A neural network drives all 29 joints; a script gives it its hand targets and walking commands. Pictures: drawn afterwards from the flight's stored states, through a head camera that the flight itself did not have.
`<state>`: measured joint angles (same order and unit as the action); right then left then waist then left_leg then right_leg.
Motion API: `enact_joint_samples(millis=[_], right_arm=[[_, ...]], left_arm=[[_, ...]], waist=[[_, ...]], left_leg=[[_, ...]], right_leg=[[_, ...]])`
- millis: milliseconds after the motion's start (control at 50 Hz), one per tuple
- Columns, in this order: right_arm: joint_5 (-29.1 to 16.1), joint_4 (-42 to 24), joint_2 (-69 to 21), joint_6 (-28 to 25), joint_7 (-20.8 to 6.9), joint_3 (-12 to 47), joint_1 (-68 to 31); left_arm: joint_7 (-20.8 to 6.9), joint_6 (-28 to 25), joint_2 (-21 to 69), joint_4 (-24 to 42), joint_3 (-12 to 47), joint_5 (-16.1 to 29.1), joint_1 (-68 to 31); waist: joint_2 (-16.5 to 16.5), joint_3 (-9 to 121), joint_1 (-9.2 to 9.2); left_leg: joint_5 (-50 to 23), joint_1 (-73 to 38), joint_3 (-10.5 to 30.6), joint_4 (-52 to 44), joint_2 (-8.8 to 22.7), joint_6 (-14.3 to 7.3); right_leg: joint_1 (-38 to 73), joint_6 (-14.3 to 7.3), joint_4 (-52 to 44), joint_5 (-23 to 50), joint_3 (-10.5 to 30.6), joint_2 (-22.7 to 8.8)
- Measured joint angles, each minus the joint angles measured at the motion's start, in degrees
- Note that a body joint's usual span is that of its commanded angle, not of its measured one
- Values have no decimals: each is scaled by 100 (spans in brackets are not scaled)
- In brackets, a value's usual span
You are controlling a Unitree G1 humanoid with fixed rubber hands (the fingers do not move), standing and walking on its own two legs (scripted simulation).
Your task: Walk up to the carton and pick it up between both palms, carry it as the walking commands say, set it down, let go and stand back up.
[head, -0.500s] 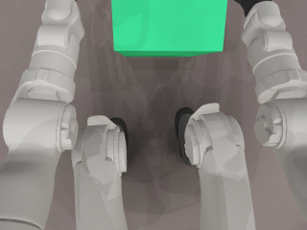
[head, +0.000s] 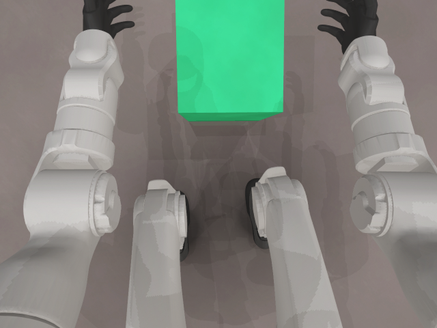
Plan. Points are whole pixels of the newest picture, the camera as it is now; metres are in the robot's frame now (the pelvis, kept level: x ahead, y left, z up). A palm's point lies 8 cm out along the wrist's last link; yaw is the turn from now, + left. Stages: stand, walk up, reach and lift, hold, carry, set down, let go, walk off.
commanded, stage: set down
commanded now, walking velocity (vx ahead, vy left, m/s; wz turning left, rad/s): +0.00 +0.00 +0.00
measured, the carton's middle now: (226, 72) +0.53 -0.05 -0.34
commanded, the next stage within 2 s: let go in 0.78 s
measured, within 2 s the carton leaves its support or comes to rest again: neither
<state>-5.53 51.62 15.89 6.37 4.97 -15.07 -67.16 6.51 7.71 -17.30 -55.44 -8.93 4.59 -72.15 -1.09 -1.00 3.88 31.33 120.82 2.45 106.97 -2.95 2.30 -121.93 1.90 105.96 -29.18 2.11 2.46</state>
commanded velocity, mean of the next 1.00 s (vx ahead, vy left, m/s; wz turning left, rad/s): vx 0.00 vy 0.00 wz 0.00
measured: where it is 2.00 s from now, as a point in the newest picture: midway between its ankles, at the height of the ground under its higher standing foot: (219, 231)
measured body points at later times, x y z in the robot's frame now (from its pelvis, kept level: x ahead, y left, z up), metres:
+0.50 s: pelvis +0.02 +0.00 +0.14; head +0.32 -0.01 +0.47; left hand +0.56 +0.15 +0.03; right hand +0.52 -0.24 +0.04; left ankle +0.10 +0.13 -0.43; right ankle +0.11 -0.12 -0.43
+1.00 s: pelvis +0.06 +0.00 +0.22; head +0.34 -0.01 +0.57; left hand +0.52 +0.16 +0.09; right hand +0.49 -0.24 +0.10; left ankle +0.10 +0.13 -0.43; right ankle +0.11 -0.12 -0.43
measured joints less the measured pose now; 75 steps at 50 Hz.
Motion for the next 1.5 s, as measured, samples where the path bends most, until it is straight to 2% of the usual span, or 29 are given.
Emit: enact_joint_samples(millis=[240,480,720,800,880,1000,1120,1240,1360,1500], right_arm=[[74,-576,-127,205,-175,-173,506],[247,-685,-269,166,-377,-334,942],[687,-569,-481,-53,-556,-635,1250],[927,-457,-567,-145,-597,-762,1267],[1128,-537,-610,-190,-642,-767,1433],[1210,-1206,-527,-145,-838,-359,2389],[992,-1929,-471,-122,-1017,148,3968],[715,-2019,-431,-289,-1064,515,5138],[628,-2001,-458,-553,-1002,758,6171],[571,-2398,-497,-640,-920,1119,7364]], left_arm=[[-138,227,122,598,-136,-225,510],[-318,187,275,713,-358,-453,958],[-450,-4,545,603,-611,-876,1234],[-485,-96,660,485,-809,-1117,1270],[-439,-141,797,644,-937,-1319,1481],[-220,-83,988,1594,-651,-1340,2623],[-253,-76,965,2482,-172,-1061,4339],[-428,-309,910,2436,20,-923,5409],[-590,-618,872,2242,158,-804,6290],[-758,-789,719,2510,385,-603,7545]], waist=[[-1,364,40],[-7,650,36],[-18,649,30],[-21,636,38],[-8,557,5],[19,420,-102],[86,430,-93],[141,525,-74],[169,473,-138],[150,168,-215]], left_leg=[[-285,-835,62,-1283,13,-8],[-696,-2051,77,-2872,68,-42],[-1266,-3400,123,-4586,111,-61],[-1354,-3634,128,-4874,120,-59],[-1370,-3789,116,-5007,130,-56],[-1381,-4285,85,-5310,139,-63],[-1423,-5319,76,-5883,165,-74],[-1441,-6612,70,-6448,204,-91],[-1480,-7948,34,-7019,224,-130],[-1539,-9415,-12,-7626,239,-192]], right_leg=[[864,-49,-1275,246,-37,-57],[2087,-72,-2857,644,-20,-80],[3460,-93,-4581,1198,-33,-117],[3695,-99,-4867,1283,-34,-123],[3843,-103,-4993,1301,-21,-120],[4310,-116,-5253,1299,13,-126],[5319,-150,-5778,1322,26,-129],[6608,-156,-6345,1347,36,-120],[7937,-143,-6918,1393,77,-129],[9415,-113,-7573,1485,126,-146]])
